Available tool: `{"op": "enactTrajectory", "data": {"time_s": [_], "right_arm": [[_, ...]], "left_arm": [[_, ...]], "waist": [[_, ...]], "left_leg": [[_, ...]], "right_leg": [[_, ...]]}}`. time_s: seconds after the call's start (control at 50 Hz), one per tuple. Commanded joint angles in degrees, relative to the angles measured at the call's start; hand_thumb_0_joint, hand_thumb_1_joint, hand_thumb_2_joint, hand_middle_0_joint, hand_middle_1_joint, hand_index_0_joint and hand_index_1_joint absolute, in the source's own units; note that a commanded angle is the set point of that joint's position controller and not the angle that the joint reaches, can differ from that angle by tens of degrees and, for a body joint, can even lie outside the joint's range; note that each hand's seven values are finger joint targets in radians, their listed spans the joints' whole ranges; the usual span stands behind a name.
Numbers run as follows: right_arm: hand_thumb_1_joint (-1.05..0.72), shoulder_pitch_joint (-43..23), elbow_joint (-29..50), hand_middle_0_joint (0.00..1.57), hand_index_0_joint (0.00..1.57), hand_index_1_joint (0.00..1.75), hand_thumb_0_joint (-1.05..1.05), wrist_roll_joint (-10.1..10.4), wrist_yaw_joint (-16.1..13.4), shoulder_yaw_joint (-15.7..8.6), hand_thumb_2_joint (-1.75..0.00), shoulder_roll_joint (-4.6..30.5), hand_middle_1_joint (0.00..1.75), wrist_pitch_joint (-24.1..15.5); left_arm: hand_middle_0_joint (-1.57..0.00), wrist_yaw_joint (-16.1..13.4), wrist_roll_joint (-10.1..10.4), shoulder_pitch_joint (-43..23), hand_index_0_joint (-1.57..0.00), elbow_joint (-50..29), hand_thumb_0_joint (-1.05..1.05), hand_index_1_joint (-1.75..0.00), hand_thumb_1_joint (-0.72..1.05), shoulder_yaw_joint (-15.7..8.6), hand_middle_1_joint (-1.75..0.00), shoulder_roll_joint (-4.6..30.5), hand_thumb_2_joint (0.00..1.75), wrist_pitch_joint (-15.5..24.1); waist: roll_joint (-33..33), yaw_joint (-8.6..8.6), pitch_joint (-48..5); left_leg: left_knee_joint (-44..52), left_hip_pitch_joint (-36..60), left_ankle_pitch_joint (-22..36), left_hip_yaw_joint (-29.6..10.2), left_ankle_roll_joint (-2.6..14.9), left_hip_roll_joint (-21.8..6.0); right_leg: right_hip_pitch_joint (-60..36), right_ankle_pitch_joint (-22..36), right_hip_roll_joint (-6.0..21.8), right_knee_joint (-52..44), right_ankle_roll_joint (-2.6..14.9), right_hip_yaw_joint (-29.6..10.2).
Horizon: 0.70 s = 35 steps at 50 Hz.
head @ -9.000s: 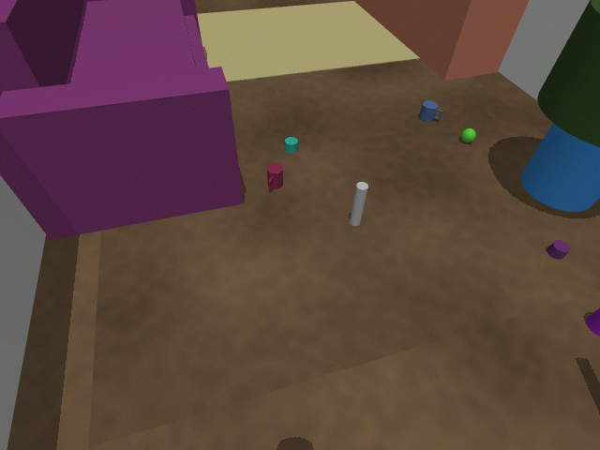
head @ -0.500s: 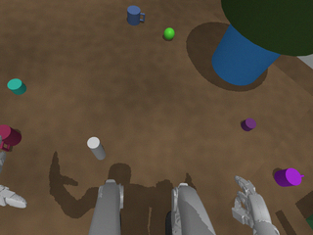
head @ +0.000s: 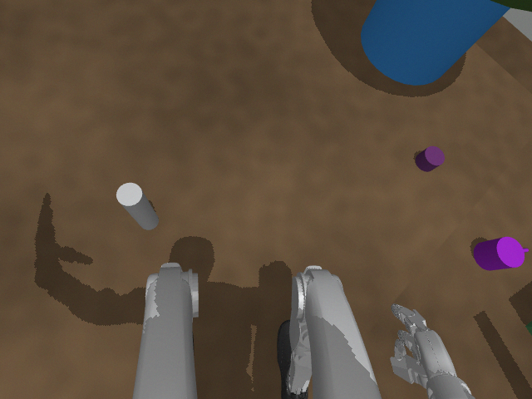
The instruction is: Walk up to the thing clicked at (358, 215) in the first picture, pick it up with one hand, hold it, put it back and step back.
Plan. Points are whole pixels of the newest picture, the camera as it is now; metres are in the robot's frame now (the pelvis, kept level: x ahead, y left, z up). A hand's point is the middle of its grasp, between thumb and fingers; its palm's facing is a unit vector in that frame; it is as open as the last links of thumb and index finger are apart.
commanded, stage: go down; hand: left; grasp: from the side
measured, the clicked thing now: (140, 209) +0.45 +0.25 -0.37
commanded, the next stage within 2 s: approach in 0.94 s
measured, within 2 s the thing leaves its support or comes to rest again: neither
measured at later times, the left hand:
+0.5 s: hand out of the picture +0.36 +0.41 -0.05, palm faces +0.19 -0.98 -0.11, open 17.5 cm
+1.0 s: hand out of the picture +0.37 +0.42 -0.06, palm faces +0.19 -0.98 -0.10, open 17.5 cm
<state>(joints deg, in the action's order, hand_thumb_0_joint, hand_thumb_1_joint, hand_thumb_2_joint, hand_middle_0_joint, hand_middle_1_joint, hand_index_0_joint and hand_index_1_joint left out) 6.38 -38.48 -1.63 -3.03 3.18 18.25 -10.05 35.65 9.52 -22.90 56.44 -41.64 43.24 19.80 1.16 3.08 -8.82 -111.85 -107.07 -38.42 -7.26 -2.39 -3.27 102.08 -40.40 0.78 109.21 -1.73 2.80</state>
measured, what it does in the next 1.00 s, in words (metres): lowers itself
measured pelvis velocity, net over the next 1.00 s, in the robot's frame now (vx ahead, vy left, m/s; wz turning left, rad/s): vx -0.01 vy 0.00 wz -0.03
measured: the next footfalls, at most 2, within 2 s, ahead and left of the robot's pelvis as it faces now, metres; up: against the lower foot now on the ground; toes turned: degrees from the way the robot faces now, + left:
none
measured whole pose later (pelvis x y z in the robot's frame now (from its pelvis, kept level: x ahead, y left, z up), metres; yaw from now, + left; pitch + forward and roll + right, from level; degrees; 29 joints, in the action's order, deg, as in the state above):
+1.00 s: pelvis -0.01 +0.00 -0.08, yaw -2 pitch +33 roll -7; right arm 6.4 -38.5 -2.1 -2.0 6.2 20.2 -9.4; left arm 41.6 10.7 -32.6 60.9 -47.2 52.8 18.9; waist 1.7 4.8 -6.2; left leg -125.9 -120.0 -39.0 -9.2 -2.4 -2.3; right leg 114.1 -41.3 0.3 122.6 -2.3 2.9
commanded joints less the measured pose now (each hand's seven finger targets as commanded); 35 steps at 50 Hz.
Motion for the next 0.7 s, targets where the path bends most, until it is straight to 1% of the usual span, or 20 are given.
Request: {"op": "enactTrajectory", "data": {"time_s": [0.0, 0.02, 0.04, 0.12, 0.16, 0.2, 0.22, 0.24, 0.26, 0.3, 0.32, 0.34, 0.36, 0.4, 0.44, 0.5, 0.52, 0.6, 0.66, 0.68], "right_arm": [[-0.92, 5.7, 3.9, 0.2, 0.2, 0.3, 0.0, 0.6, -0.7, -4.2, -0.91, 12.4, 0.3, -1.6], [-0.92, 5.9, 3.6, 0.2, 0.2, 0.3, 0.0, 0.5, -0.7, -4.2, -0.91, 12.4, 0.3, -1.5], [-0.92, 5.7, 3.7, 0.2, 0.2, 0.3, 0.0, 0.6, -0.7, -4.3, -0.91, 12.7, 0.3, -1.5], [-0.92, 5.5, 3.5, 0.2, 0.2, 0.3, 0.0, 0.6, -0.6, -4.1, -0.91, 13.0, 0.3, -1.5], [-0.92, 5.7, 3.4, 0.2, 0.2, 0.3, 0.0, 0.5, -0.5, -4.0, -0.91, 13.4, 0.3, -1.4], [-0.93, 6.1, 3.2, 0.2, 0.2, 0.3, 0.0, 0.4, -0.5, -3.8, -0.91, 13.5, 0.3, -1.3], [-0.92, 5.9, 3.2, 0.2, 0.2, 0.3, 0.0, 0.4, -0.6, -3.9, -0.91, 13.7, 0.3, -1.3], [-0.92, 6.3, 3.1, 0.2, 0.2, 0.3, 0.0, 0.3, -0.4, -3.8, -0.91, 13.6, 0.3, -1.3], [-0.92, 6.5, 2.9, 0.2, 0.2, 0.3, 0.0, 0.3, -0.4, -3.5, -0.91, 13.4, 0.3, -1.4], [-0.92, 6.2, 3.1, 0.2, 0.2, 0.3, 0.0, 0.2, -0.3, -3.6, -0.91, 13.7, 0.3, -1.2], [-0.92, 6.0, 3.2, 0.2, 0.2, 0.3, 0.0, 0.2, -0.4, -3.6, -0.91, 13.8, 0.3, -1.3], [-0.92, 6.3, 3.0, 0.2, 0.2, 0.3, 0.0, 0.1, -0.3, -3.6, -0.91, 14.0, 0.3, -1.2], [-0.92, 5.9, 3.2, 0.2, 0.2, 0.3, 0.0, 0.2, -0.3, -3.6, -0.91, 14.2, 0.3, -1.2], [-0.92, 6.2, 3.1, 0.2, 0.2, 0.3, 0.0, 0.2, -0.3, -3.5, -0.91, 14.3, 0.3, -1.1], [-0.92, 6.2, 3.3, 0.2, 0.2, 0.3, 0.0, 0.1, -0.2, -3.1, -0.91, 14.1, 0.3, -1.1], [-0.92, 6.5, 3.1, 0.2, 0.2, 0.3, 0.0, 0.0, -0.2, -2.7, -0.91, 14.1, 0.3, -0.9], [-0.92, 7.0, 2.9, 0.2, 0.2, 0.3, 0.0, 0.1, -0.1, -2.7, -0.91, 14.1, 0.3, -0.9], [-0.92, 6.6, 3.2, 0.2, 0.2, 0.3, 0.0, 0.0, 0.0, -2.7, -0.91, 14.4, 0.3, -0.8], [-0.91, 6.0, 3.4, 0.2, 0.2, 0.3, 0.0, 0.1, 0.1, -2.5, -0.91, 14.4, 0.3, -0.9], [-0.91, 6.2, 3.4, 0.2, 0.2, 0.3, 0.0, 0.2, 0.1, -2.5, -0.91, 14.5, 0.3, -0.9]], "left_arm": [[-0.05, 0.9, 2.3, -7.6, -0.04, -9.2, 0.0, -0.04, -0.54, -5.5, -0.04, 23.5, 0.04, 2.8], [-0.05, 1.2, 2.5, -8.1, -0.05, -9.7, 0.0, -0.04, -0.55, -5.6, -0.04, 23.5, 0.03, 2.7], [-0.06, 1.3, 2.3, -9.7, -0.05, -10.5, 0.0, -0.04, -0.56, -5.5, -0.04, 24.4, 0.03, 2.7], [-0.05, 1.7, 2.7, -11.0, -0.05, -10.3, 0.0, -0.05, -0.58, -6.3, -0.04, 25.7, 0.04, 2.9], [-0.05, 2.4, 3.1, -10.5, -0.04, -10.3, 0.0, -0.05, -0.57, -6.5, -0.05, 25.3, 0.04, 3.0], [-0.05, 2.9, 3.1, -12.2, -0.04, -10.7, 0.0, -0.05, -0.57, -6.4, -0.04, 25.9, 0.04, 2.9], [-0.05, 3.0, 3.1, -12.0, -0.04, -9.6, 0.0, -0.05, -0.56, -6.2, -0.04, 25.6, 0.05, 2.8], [-0.05, 3.0, 3.1, -12.3, -0.04, -9.3, 0.0, -0.05, -0.56, -7.0, -0.04, 26.1, 0.05, 2.8], [-0.05, 3.0, 3.2, -13.8, -0.04, -10.1, 0.0, -0.05, -0.57, -7.0, -0.04, 27.2, 0.05, 2.9], [-0.05, 3.2, 2.9, -12.7, -0.04, -8.2, 0.0, -0.05, -0.58, -7.1, -0.05, 26.9, 0.05, 2.7], [-0.05, 3.3, 3.0, -14.6, -0.04, -9.8, 0.0, -0.05, -0.56, -6.8, -0.04, 27.7, 0.05, 2.8], [-0.05, 3.5, 3.0, -14.3, -0.04, -8.8, 0.0, -0.06, -0.56, -7.3, -0.05, 27.6, 0.06, 2.8], [-0.05, 3.4, 2.8, -15.6, -0.03, -10.2, 0.0, -0.05, -0.54, -7.4, -0.04, 28.9, 0.06, 2.9], [-0.05, 3.6, 2.8, -15.4, -0.04, -9.1, 0.0, -0.05, -0.53, -7.3, -0.04, 28.6, 0.06, 2.6], [-0.05, 3.6, 3.1, -15.6, -0.03, -8.9, 0.0, -0.05, -0.55, -8.1, -0.04, 29.7, 0.06, 2.7], [-0.05, 4.1, 3.0, -16.1, -0.03, -8.6, 0.0, -0.05, -0.54, -8.3, -0.04, 30.6, 0.06, 2.6], [-0.05, 4.3, 2.9, -16.1, -0.03, -7.8, 0.0, -0.06, -0.55, -8.3, -0.05, 30.1, 0.07, 2.4], [-0.05, 4.4, 2.7, -17.9, -0.04, -7.0, 0.0, -0.06, -0.55, -8.0, -0.05, 31.1, 0.06, 2.2], [-0.05, 4.5, 2.8, -17.8, -0.03, -7.3, 0.0, -0.05, -0.52, -8.5, -0.04, 32.4, 0.06, 2.3], [-0.05, 4.7, 3.0, -18.3, -0.04, -7.5, 0.0, -0.06, -0.54, -8.4, -0.05, 32.3, 0.06, 2.3]], "waist": [[-11.9, -3.23, -32.2], [-12.2, -3.02, -33.1], [-12.9, -2.86, -32.3], [-13.4, -2.73, -31.5], [-14.9, -2.89, -32.3], [-15.0, -2.27, -33.5], [-14.5, -2.16, -32.5], [-13.8, -2.06, -33.5], [-14.0, -2.22, -33.5], [-13.2, -2.19, -31.9], [-14.2, -2.3, -32.1], [-14.9, -2.04, -32.8], [-15.4, -2.46, -32.5], [-15.2, -1.8, -31.6], [-13.6, -2.03, -33.3], [-14.9, -2.31, -33.9], [-14.2, -1.8, -34.1], [-13.8, -1.38, -30.9], [-13.6, -2.03, -31.0], [-14.0, -1.73, -31.1]], "left_leg": [[13.5, 25.8, 11.5, 3.2, 3.36, 0.8], [12.8, 26.0, 12.1, 3.3, 3.4, 0.8], [13.0, 25.3, 10.0, 3.2, 3.3, 0.7], [11.9, 23.6, 8.0, 2.6, 3.24, 0.6], [11.2, 25.5, 11.3, 2.1, 2.97, 0.5], [9.9, 26.1, 13.1, 2.0, 3.02, 0.6], [9.6, 24.9, 12.1, 2.1, 3.09, 0.6], [9.1, 24.4, 12.6, 2.0, 3.1, 0.7], [8.6, 23.1, 12.2, 2.6, 3.19, 0.8], [8.6, 22.0, 9.7, 2.4, 3.26, 0.7], [8.5, 21.4, 8.1, 2.8, 3.24, 0.7], [8.6, 22.3, 8.7, 2.3, 3.08, 0.6], [9.0, 21.9, 7.0, 2.0, 2.99, 0.5], [8.6, 21.2, 6.2, 1.9, 3.0, 0.6], [6.7, 19.8, 8.7, 2.8, 3.29, 0.9], [5.8, 20.9, 10.9, 2.8, 3.21, 0.9], [5.6, 21.2, 11.7, 2.6, 3.21, 0.9], [5.4, 16.9, 5.9, 3.1, 3.39, 0.9], [5.1, 15.8, 4.2, 3.4, 3.51, 1.0], [4.9, 15.9, 4.1, 3.5, 3.52, 1.0]], "right_leg": [[-12.2, 10.6, -1.7, -11.1, 3.71, 1.0], [-11.9, 11.0, -1.7, -10.7, 3.66, 1.0], [-10.8, 9.5, -1.7, -10.4, 3.72, 1.1], [-8.6, 8.3, -1.8, -8.5, 3.75, 1.6], [-7.2, 10.5, -1.6, -6.6, 3.94, 2.0], [-6.7, 11.5, -1.6, -6.1, 3.84, 2.1], [-6.3, 10.9, -1.6, -6.0, 3.81, 2.1], [-6.8, 11.3, -1.6, -5.4, 3.79, 2.2], [-7.5, 11.1, -1.6, -5.4, 3.75, 2.1], [-6.0, 9.3, -1.7, -5.2, 3.71, 2.2], [-6.0, 8.3, -1.7, -5.1, 3.75, 2.0], [-5.5, 8.9, -1.7, -4.2, 3.83, 2.4], [-4.5, 7.8, -1.7, -3.8, 3.81, 2.5], [-4.2, 7.3, -1.7, -3.4, 3.75, 2.8], [-5.4, 8.9, -1.8, -3.5, 3.67, 2.4], [-4.5, 10.0, -1.7, -2.3, 3.79, 2.5], [-4.3, 10.5, -1.8, -2.2, 3.82, 2.7], [-3.3, 6.7, -1.9, -2.4, 3.69, 2.6], [-3.1, 5.5, -2.1, -2.3, 3.66, 2.6], [-2.7, 5.5, -2.1, -2.1, 3.7, 2.6]]}}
